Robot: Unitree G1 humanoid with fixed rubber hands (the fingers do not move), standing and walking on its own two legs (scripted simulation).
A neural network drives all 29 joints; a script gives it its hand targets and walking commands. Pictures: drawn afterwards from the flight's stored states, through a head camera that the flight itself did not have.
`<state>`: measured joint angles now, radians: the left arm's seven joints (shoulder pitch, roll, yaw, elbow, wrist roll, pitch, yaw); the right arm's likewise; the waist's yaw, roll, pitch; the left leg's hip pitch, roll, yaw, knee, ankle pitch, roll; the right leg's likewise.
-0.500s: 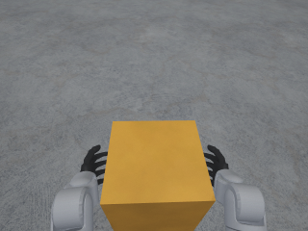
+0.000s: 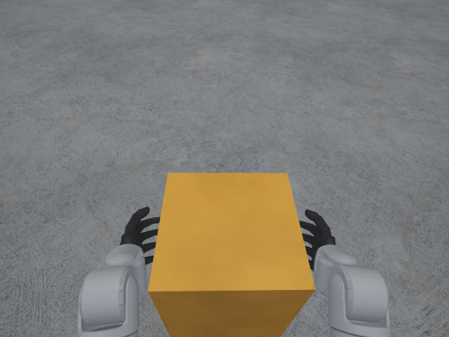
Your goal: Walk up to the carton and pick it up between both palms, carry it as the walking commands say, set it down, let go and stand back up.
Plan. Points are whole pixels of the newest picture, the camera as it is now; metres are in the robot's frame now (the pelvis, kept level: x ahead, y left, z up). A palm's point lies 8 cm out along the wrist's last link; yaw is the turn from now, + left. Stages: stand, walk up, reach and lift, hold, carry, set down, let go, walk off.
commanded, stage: carry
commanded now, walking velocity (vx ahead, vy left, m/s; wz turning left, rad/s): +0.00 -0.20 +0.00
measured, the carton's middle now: (227, 259) +0.29 +0.00 +0.01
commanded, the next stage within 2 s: none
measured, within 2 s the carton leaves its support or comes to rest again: neither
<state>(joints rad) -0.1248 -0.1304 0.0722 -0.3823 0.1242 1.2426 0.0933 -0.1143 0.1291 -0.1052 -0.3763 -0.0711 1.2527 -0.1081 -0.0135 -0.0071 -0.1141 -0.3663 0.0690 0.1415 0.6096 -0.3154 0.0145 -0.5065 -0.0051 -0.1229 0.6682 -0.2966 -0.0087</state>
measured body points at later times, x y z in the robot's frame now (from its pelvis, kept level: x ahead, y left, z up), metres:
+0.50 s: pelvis -0.04 -0.14 +0.00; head -0.04 -0.14 +0.45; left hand +0.24 +0.00 +0.08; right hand +0.21 -0.31 +0.07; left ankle -0.06 -0.04 -0.70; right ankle +0.02 -0.24 -0.73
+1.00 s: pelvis -0.09 -0.28 +0.01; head -0.08 -0.29 +0.46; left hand +0.19 -0.14 +0.08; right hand +0.17 -0.44 +0.06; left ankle -0.10 -0.14 -0.68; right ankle -0.03 -0.39 -0.73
